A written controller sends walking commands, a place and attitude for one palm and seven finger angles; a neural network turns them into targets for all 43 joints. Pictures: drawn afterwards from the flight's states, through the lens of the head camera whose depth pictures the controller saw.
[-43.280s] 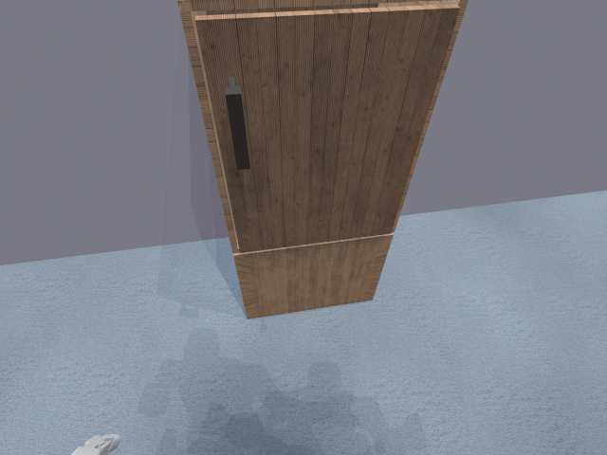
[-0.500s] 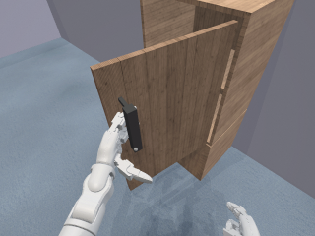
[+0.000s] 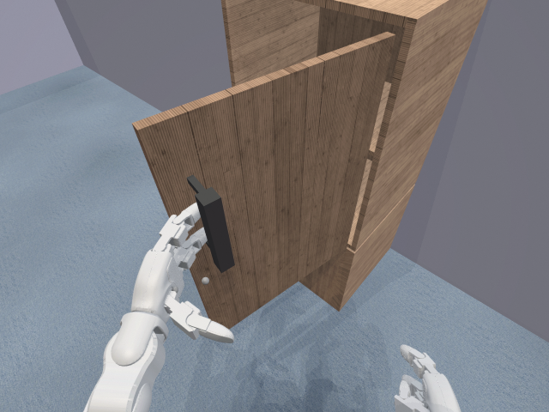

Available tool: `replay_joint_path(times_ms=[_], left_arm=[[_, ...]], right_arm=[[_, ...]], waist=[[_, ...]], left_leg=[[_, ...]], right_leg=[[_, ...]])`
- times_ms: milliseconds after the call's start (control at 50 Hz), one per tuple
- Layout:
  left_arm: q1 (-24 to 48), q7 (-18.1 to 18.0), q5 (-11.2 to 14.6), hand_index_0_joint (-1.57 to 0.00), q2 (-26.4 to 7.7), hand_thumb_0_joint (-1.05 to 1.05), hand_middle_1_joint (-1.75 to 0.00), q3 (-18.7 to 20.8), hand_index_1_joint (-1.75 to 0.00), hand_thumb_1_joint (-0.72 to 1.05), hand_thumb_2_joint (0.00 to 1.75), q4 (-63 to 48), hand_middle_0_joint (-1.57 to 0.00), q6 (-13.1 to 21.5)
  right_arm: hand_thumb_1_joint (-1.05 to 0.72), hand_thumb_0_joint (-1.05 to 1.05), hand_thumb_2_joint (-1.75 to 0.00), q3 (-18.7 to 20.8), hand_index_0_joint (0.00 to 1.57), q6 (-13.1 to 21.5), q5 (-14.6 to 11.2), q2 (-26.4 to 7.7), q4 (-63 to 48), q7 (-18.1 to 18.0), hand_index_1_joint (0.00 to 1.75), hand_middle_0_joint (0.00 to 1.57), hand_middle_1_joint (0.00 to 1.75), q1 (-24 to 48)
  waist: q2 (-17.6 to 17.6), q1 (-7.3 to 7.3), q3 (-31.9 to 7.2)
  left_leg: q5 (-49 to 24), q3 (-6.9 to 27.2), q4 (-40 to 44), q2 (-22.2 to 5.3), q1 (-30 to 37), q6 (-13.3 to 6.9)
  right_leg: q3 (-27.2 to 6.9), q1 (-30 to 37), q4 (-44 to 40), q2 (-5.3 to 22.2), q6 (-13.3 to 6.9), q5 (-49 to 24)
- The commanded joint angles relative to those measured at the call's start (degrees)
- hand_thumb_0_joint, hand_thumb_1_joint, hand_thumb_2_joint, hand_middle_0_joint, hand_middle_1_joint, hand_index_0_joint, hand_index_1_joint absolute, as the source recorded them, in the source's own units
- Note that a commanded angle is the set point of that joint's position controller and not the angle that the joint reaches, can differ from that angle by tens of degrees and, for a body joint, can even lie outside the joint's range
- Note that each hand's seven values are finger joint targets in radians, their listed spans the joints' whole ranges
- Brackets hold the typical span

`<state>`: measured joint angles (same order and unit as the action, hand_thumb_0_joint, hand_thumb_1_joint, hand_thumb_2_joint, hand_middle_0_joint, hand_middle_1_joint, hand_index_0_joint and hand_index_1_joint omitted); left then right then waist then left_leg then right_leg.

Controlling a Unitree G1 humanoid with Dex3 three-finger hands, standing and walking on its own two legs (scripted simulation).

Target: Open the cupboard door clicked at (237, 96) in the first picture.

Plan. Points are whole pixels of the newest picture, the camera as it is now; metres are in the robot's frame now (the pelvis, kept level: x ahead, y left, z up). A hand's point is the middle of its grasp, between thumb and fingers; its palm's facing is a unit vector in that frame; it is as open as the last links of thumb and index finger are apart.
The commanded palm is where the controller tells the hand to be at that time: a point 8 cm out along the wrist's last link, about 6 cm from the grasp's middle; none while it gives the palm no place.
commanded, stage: slide the hand sideways off the handle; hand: left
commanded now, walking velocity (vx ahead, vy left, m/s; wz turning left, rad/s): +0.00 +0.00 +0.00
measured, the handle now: (209, 224) +0.36 +0.12 +0.10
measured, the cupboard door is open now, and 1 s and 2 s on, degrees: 78 78 78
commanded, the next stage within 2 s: draw the hand back to the body in 0.52 s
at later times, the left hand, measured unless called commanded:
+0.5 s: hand (155, 314) +0.22 +0.17 +0.09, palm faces +0.00 -1.00 -0.06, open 16.3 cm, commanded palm +0.20 +0.22 +0.09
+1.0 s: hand (117, 316) +0.21 +0.20 +0.11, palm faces +0.01 -1.00 -0.07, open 16.3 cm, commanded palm +0.18 +0.26 +0.12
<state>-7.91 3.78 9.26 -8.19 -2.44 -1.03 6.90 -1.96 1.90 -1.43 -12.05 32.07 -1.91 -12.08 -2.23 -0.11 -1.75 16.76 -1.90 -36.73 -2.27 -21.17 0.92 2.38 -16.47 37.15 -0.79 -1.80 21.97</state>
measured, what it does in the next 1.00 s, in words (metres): stands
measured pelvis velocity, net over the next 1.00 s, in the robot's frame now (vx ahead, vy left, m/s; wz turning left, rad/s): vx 0.00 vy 0.01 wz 0.03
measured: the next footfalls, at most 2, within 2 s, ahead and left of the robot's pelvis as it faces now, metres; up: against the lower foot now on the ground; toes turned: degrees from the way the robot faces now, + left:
none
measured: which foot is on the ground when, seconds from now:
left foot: down 0.00-1.00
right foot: down 0.00-1.00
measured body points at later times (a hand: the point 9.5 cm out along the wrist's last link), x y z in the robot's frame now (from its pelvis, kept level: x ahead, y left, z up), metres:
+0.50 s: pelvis +0.01 -0.01 -0.01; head +0.01 -0.03 +0.44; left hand +0.22 +0.22 +0.09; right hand +0.20 -0.24 -0.09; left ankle +0.03 +0.13 -0.72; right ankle -0.03 -0.10 -0.72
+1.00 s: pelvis +0.00 +0.01 +0.00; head +0.00 -0.01 +0.45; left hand +0.20 +0.25 +0.12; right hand +0.20 -0.21 -0.07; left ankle +0.03 +0.13 -0.72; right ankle -0.03 -0.10 -0.72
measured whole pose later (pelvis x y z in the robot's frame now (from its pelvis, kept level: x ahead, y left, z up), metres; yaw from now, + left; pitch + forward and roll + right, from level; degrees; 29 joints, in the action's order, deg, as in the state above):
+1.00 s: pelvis +0.00 +0.01 +0.00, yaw +2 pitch +1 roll -1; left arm -21.7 15.8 17.9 -15.1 10.5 -13.3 5.7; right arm -2.5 11.1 -2.9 -13.4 32.6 -4.9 -13.4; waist -3.4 -2.0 -2.6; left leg 18.0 0.1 -39.4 -1.7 -22.7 0.4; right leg 4.2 -16.1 37.5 -0.4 -1.2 22.7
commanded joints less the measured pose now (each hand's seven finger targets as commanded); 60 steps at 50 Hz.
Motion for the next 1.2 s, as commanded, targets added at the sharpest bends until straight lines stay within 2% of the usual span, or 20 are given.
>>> replay_joint_path(times_ms=[0, 200, 340, 440, 460, 480, 540, 560, 600, 700, 780, 880, 900, 1000, 1080, 1100, 1120, 1140, 1160, 1180], left_arm=[[7.16, 0.19, 1.39, -0.15, -5.94, 0.00, -0.30, 7.17, -0.30, -0.50, 0.30, -14.65, -0.15, 4.31], [-2.33, 5.53, 4.27, -0.15, -8.43, 0.00, -0.30, 10.40, -0.30, -0.50, 0.30, -19.67, -0.15, 6.37], [-4.43, 9.06, 6.22, -0.15, -10.05, 0.00, -0.30, 12.00, -0.30, -0.50, 0.30, -19.68, -0.15, 7.28], [-2.28, 10.82, 7.94, -0.15, -13.84, 0.00, -0.30, 16.77, -0.30, -0.50, 0.30, -17.74, -0.15, 7.83], [-3.76, 11.40, 8.32, -0.15, -12.90, 0.00, -0.30, 16.40, -0.30, -0.50, 0.30, -17.54, -0.15, 7.91], [-2.50, 11.90, 8.47, -0.15, -11.60, 0.00, -0.30, 14.50, -0.30, -0.50, 0.30, -18.57, -0.15, 8.07], [-2.64, 12.52, 9.11, -0.15, -12.59, 0.00, -0.30, 15.37, -0.30, -0.50, 0.30, -17.20, -0.15, 7.84], [-3.12, 12.90, 9.09, -0.15, -11.17, 0.00, -0.30, 13.72, -0.30, -0.50, 0.30, -17.54, -0.15, 7.61], [-3.49, 12.68, 8.72, -0.15, -12.36, 0.00, -0.30, 14.38, -0.30, -0.50, 0.30, -16.60, -0.15, 7.18], [-6.40, 11.11, 8.55, -0.15, -14.82, 0.00, -0.30, 17.34, -0.30, -0.50, 0.30, -21.54, -0.15, 6.23], [-8.55, 10.56, 9.00, -0.15, -13.29, 0.00, -0.30, 17.22, -0.30, -0.50, 0.30, -23.13, -0.15, 4.98], [-6.79, 11.48, 9.29, -0.15, -14.01, 0.00, -0.30, 17.07, -0.30, -0.50, 0.30, -25.26, -0.15, 2.93], [-6.41, 11.50, 9.31, -0.15, -14.83, 0.00, -0.30, 17.74, -0.30, -0.50, 0.30, -24.79, -0.15, 2.59], [-7.54, 12.34, 9.82, -0.15, -15.40, 0.00, -0.30, 18.74, -0.30, -0.50, 0.30, -27.00, -0.15, 1.24], [-6.87, 12.86, 10.58, -0.16, -16.30, 0.00, -0.30, 20.61, -0.30, -0.36, 0.36, -27.10, -0.16, -0.37], [-7.27, 12.73, 10.50, -0.16, -17.55, 0.00, -0.30, 21.83, -0.30, -0.32, 0.37, -25.91, -0.16, -0.85], [-2.38, 3.13, 1.77, -0.16, -21.48, 0.00, -0.30, 20.83, -0.30, -0.29, 0.39, -32.27, -0.16, 0.80], [-8.11, -1.16, 0.82, -0.16, -17.38, 0.00, -0.30, 19.78, -0.30, -0.26, 0.40, -28.33, -0.16, 0.36], [-12.00, -3.60, -0.83, -0.16, -14.95, 0.00, -0.30, 17.71, -0.30, -0.22, 0.42, -26.98, -0.16, -0.07], [-12.15, -5.32, -1.96, -0.16, -15.29, 0.00, -0.30, 17.35, -0.30, -0.18, 0.43, -28.99, -0.16, 0.05]], right_arm=[[-0.90, 0.00, -0.90, 2.03, 0.20, 3.77, 0.09, -5.85, -9.29, -0.48, 0.30, 0.20, 0.30, 6.59], [-0.90, 0.00, -0.90, 2.58, 0.20, 5.78, -0.19, -6.49, -9.86, -1.15, 0.30, 0.20, 0.30, 5.23], [-0.90, 0.00, -0.90, 2.57, 0.20, 7.41, -0.40, -7.19, -9.85, -1.99, 0.30, 0.20, 0.30, 4.97], [-0.90, 0.00, -0.90, 2.49, 0.20, 8.42, -0.49, -7.62, -8.82, -2.82, 0.30, 0.20, 0.30, 5.03], [-0.90, 0.00, -0.90, 2.43, 0.20, 8.69, -0.58, -7.46, -9.05, -2.88, 0.30, 0.20, 0.30, 5.24], [-0.90, 0.00, -0.90, 2.30, 0.20, 9.11, -0.64, -7.45, -9.24, -2.89, 0.30, 0.20, 0.30, 5.31], [-0.90, 0.00, -0.90, 2.53, 0.20, 10.08, -0.83, -7.89, -8.65, -3.04, 0.30, 0.20, 0.30, 4.79], [-0.90, 0.00, -0.90, 2.37, 0.20, 10.39, -0.76, -7.80, -8.91, -2.99, 0.30, 0.20, 0.30, 4.94], [-0.90, 0.00, -0.90, 2.51, 0.20, 10.80, -0.85, -8.11, -8.63, -2.97, 0.30, 0.20, 0.30, 4.70], [-0.90, 0.00, -0.90, 2.31, 0.20, 11.41, -0.90, -7.75, -9.51, -2.83, 0.30, 0.20, 0.30, 5.34], [-0.90, 0.00, -0.90, 2.05, 0.20, 11.82, -1.09, -7.37, -9.76, -2.89, 0.30, 0.20, 0.30, 5.31], [-0.90, 0.00, -0.90, 1.83, 0.20, 12.46, -1.30, -7.81, -9.37, -3.31, 0.30, 0.20, 0.30, 5.44], [-0.90, 0.00, -0.90, 1.86, 0.20, 12.59, -1.27, -7.98, -8.92, -3.46, 0.30, 0.20, 0.30, 5.49], [-0.90, 0.00, -0.90, 1.61, 0.20, 13.42, -1.38, -8.11, -8.83, -3.62, 0.30, 0.20, 0.30, 6.06], [-0.90, 0.00, -0.90, 1.28, 0.20, 13.71, -1.50, -8.02, -8.61, -3.88, 0.30, 0.20, 0.30, 6.48], [-0.90, 0.00, -0.90, 1.39, 0.20, 13.72, -1.57, -8.30, -8.10, -3.98, 0.30, 0.20, 0.30, 6.65], [-0.90, 0.00, -0.90, 1.18, 0.20, 12.93, -0.31, -6.92, -8.14, -5.01, 0.30, 0.20, 0.30, 8.94], [-0.90, 0.00, -0.90, 1.01, 0.20, 12.56, 0.36, -6.45, -7.21, -5.37, 0.30, 0.20, 0.30, 7.62], [-0.90, 0.00, -0.90, 0.74, 0.20, 11.78, 0.49, -6.21, -6.72, -5.12, 0.30, 0.20, 0.30, 7.24], [-0.90, 0.00, -0.90, 0.92, 0.20, 11.06, 0.57, -6.48, -6.77, -4.96, 0.30, 0.20, 0.30, 7.58]], waist=[[3.14, -1.05, -9.82], [3.37, -0.84, -10.55], [3.69, -0.26, -7.86], [3.18, -0.70, -8.28], [2.37, -1.22, -8.59], [2.32, -0.71, -9.15], [2.76, -0.61, -8.97], [2.35, -0.75, -9.19], [3.21, -0.73, -8.33], [1.27, -2.13, -8.90], [0.56, -2.25, -8.13], [-0.57, -1.53, -7.22], [1.07, -1.36, -6.89], [0.26, -1.96, -7.73], [-1.00, -2.26, -5.92], [0.99, -2.27, -5.38], [0.44, -3.38, -1.86], [0.63, -2.32, 0.47], [0.99, -2.47, 1.47], [0.12, -2.52, 0.24]], left_leg=[[-9.32, 0.81, 2.98, 2.49, 7.94, -2.25], [-12.43, 0.96, 0.48, 2.99, 6.96, -2.31], [-8.98, 1.61, -0.71, 3.35, 4.29, -2.31], [-7.33, 2.14, -1.29, 3.45, 2.82, -2.13], [-7.82, 2.15, -1.11, 3.45, 3.18, -2.11], [-8.38, 2.31, -1.09, 3.50, 3.81, -2.24], [-7.74, 2.53, -1.34, 3.28, 3.51, -2.16], [-7.90, 2.59, -1.12, 3.38, 3.60, -2.24], [-8.04, 2.72, -1.04, 3.15, 3.44, -2.28], [-8.58, 2.69, 0.29, 2.92, 4.32, -2.24], [-8.30, 2.70, 1.47, 2.74, 5.45, -2.08], [-7.16, 3.07, 2.25, 2.65, 6.44, -2.17], [-7.13, 3.10, 2.13, 2.53, 6.42, -2.27], [-8.17, 3.36, 3.08, 2.48, 8.17, -2.26], [-6.92, 3.72, 4.49, 2.54, 8.34, -2.12], [-6.67, 3.73, 4.24, 2.45, 8.14, -2.24], [-4.88, 2.19, 6.24, 2.41, 8.92, -2.25], [-3.47, 2.03, 7.03, 2.31, 9.75, -1.87], [-3.41, 2.24, 8.14, 2.03, 10.48, -1.89], [-4.26, 2.08, 9.08, 1.81, 11.81, -1.96]], right_leg=[[-0.59, -0.90, -6.29, -0.31, 1.37, -18.92], [-1.26, -0.16, -4.43, 0.31, 2.42, -27.60], [-2.12, -2.73, -4.72, 0.88, 2.96, -23.97], [-3.53, -2.49, -5.32, 1.40, 2.87, -20.37], [-3.09, -2.36, -5.04, 1.23, 2.63, -20.44], [-2.70, -2.65, -4.76, 1.16, 2.66, -21.22], [-2.77, -3.18, -5.03, 1.10, 2.74, -19.87], [-2.27, -3.30, -4.75, 0.98, 2.60, -19.53], [-1.91, -3.79, -4.67, 0.70, 2.36, -18.61], [-0.82, -2.73, -4.55, 0.24, 1.71, -17.33], [0.40, -3.02, -4.86, -0.26, 1.57, -16.34], [0.59, -3.59, -6.13, -0.42, 1.64, -14.44], [0.42, -3.23, -6.59, -0.44, 1.69, -14.22], [0.98, -1.97, -7.03, -0.65, 1.48, -14.92], [1.38, -2.09, -8.17, -0.69, 1.46, -13.17], [0.99, -1.78, -8.85, -0.74, 1.45, -12.69], [-1.94, -2.03, -14.01, 0.41, 1.18, -10.10], [-1.40, -2.33, -15.76, 0.95, 1.13, -7.47], [-0.90, -1.58, -16.30, 0.98, 1.17, -6.96], [-0.92, -0.30, -16.62, 1.09, 1.17, -7.56]])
